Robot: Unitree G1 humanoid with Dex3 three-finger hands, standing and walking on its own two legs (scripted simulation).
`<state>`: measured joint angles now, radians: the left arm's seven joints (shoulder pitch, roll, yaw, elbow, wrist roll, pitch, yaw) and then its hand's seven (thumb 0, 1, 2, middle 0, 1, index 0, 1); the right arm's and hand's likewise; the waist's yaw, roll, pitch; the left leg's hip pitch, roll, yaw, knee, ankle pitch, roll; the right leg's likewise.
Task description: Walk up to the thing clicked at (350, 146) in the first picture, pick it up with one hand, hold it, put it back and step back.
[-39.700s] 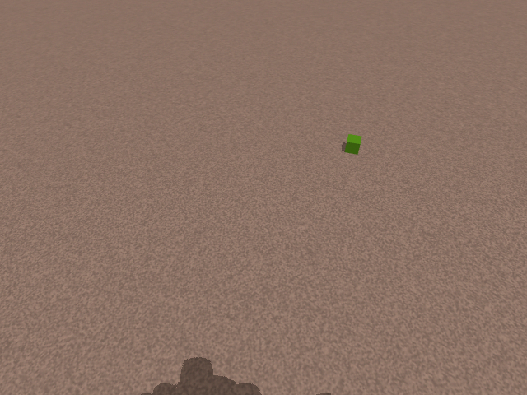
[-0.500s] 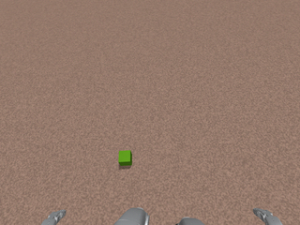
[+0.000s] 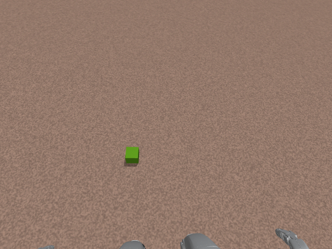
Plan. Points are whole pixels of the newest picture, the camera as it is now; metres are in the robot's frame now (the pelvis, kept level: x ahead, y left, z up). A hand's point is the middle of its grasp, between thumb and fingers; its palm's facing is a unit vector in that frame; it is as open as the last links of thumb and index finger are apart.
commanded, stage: step back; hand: left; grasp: from above
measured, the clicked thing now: (132, 155) +0.68 +0.20 -0.73
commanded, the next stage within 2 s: none
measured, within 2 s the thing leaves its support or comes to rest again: neither
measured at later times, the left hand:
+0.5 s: hand out of the picture -0.03 +0.23 -0.13, palm faces +0.02 -0.90 -0.44, open 7.4 cm
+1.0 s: hand out of the picture -0.27 +0.19 -0.16, palm faces +0.00 -0.91 -0.41, open 7.4 cm
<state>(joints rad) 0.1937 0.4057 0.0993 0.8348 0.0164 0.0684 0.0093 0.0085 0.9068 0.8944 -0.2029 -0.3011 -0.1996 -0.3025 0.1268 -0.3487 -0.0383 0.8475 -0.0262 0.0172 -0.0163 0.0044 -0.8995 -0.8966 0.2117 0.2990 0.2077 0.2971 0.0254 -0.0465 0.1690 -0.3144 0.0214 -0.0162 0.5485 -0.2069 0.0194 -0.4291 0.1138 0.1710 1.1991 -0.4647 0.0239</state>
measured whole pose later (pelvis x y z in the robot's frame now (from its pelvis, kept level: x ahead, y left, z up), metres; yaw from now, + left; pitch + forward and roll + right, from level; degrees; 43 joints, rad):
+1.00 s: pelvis -0.34 -0.08 -0.02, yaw -1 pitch -3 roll -1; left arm 0.20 0.35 0.06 0.89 0.04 0.04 0.00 0.01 0.91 0.89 -0.20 -0.30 -0.20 -0.30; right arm 0.07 -0.41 -0.06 0.83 -0.01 0.08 -0.02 0.00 -0.90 -0.90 0.21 0.30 0.20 0.30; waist 0.04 0.06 0.17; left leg -0.52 0.00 -0.12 0.90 -0.43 0.00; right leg -0.26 0.02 0.01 0.70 -0.39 -0.01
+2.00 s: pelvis -0.37 -0.05 +0.00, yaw +3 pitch -2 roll -1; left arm 0.15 0.39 0.04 1.02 0.01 -0.01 0.00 0.01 0.91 0.89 -0.20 -0.30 -0.20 -0.30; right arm 0.12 -0.32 -0.02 1.04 -0.02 -0.01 0.00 0.00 -0.90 -0.90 0.21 0.30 0.20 0.30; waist 0.02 -0.01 0.08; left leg -0.27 0.04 0.02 0.60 -0.30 -0.01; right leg -0.22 -0.03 0.00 0.57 -0.32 0.03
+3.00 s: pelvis -0.37 -0.06 +0.01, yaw +3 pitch -2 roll +0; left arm 0.10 0.35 0.00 1.15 0.01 -0.01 -0.01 0.01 0.91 0.89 -0.20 -0.30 -0.20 -0.30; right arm 0.10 -0.35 0.00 1.16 -0.01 -0.01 0.01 0.00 -0.90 -0.90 0.21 0.30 0.20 0.30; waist -0.01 0.02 0.06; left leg -0.13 0.04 0.01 0.32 -0.16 -0.03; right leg -0.09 -0.02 -0.01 0.32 -0.20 0.02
